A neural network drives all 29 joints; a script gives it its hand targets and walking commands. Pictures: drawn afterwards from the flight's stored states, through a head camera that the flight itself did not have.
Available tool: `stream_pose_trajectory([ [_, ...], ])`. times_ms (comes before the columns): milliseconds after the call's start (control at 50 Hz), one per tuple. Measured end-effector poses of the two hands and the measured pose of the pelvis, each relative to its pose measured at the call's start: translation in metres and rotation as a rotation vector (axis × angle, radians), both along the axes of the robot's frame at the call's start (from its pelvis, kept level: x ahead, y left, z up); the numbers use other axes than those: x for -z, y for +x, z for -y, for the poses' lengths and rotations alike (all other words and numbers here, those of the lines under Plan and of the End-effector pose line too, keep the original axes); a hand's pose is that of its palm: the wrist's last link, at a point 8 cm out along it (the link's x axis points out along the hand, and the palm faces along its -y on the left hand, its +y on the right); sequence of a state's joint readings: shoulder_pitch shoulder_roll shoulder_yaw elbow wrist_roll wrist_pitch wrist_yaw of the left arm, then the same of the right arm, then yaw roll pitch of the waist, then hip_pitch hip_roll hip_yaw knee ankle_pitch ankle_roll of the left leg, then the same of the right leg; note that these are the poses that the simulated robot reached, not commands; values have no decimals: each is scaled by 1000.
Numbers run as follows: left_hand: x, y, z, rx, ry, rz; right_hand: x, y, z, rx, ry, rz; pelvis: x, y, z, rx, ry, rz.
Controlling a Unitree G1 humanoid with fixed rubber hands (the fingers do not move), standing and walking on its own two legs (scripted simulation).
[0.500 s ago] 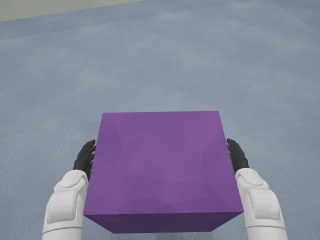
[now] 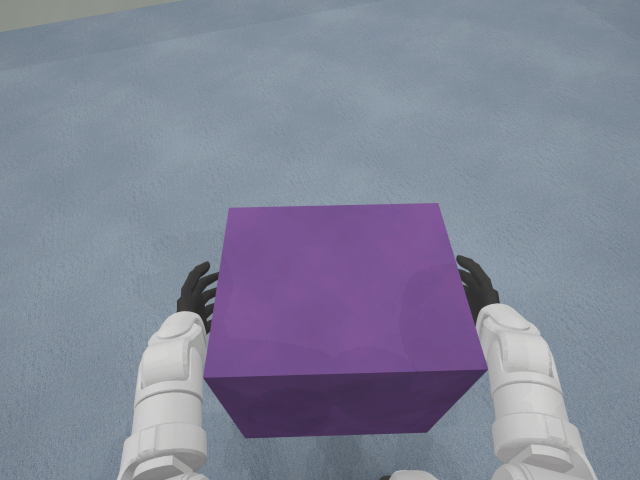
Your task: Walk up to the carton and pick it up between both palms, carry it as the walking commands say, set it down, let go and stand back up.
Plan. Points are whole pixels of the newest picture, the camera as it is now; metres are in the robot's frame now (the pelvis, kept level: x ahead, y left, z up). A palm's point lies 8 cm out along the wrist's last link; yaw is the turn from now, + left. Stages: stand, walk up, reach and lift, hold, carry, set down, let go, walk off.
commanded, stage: set down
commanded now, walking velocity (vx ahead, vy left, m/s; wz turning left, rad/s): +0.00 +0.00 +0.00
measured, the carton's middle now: (335, 328) +0.32 +0.00 -0.07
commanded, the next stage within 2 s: none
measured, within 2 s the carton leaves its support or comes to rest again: neither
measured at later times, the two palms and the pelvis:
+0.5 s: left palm (218, 346) +0.31 +0.18 -0.10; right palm (463, 326) +0.33 -0.20 -0.11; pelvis +0.01 -0.04 -0.03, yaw +1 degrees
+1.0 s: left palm (228, 341) +0.35 +0.19 -0.18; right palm (443, 329) +0.36 -0.19 -0.20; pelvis -0.04 -0.02 -0.11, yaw +0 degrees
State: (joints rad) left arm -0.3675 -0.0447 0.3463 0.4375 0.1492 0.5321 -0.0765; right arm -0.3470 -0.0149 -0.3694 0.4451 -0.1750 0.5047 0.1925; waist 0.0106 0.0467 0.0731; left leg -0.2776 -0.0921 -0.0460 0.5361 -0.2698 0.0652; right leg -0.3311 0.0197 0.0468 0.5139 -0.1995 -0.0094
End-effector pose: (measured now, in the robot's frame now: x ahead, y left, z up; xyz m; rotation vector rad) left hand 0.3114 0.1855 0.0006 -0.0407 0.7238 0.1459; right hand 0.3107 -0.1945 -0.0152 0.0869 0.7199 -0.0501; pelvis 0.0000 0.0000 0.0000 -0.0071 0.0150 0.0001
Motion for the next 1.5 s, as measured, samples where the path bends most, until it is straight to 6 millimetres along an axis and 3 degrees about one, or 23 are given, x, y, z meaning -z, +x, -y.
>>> stream_pose_trajectory([
  [80,18,6,4,-1,-13,-29,13,7,5,-3,-8,-28,2,6,5,-14,3,-47],
  [220,63,6,15,32,12,-89,55,8,17,-26,-39,-86,7,13,17,0,13,-168],
  [380,79,9,12,25,48,-20,72,28,11,-55,-64,-12,18,15,32,-7,25,-305],
  [520,105,0,6,35,42,-64,103,21,5,-42,-53,-61,32,5,42,-12,23,-375],
  [720,130,15,7,33,12,-6,126,29,6,-16,-62,-6,64,-25,40,-6,19,-437],
  [880,160,30,-1,29,6,-36,156,44,-3,7,-32,-38,92,-43,30,7,17,-479],
  [1180,216,55,10,22,-13,-37,210,59,9,13,-32,-37,131,-34,17,9,13,-655],
  [1500,284,59,11,-21,9,-31,280,81,8,-39,-46,-30,183,-43,35,3,43,-782],
])
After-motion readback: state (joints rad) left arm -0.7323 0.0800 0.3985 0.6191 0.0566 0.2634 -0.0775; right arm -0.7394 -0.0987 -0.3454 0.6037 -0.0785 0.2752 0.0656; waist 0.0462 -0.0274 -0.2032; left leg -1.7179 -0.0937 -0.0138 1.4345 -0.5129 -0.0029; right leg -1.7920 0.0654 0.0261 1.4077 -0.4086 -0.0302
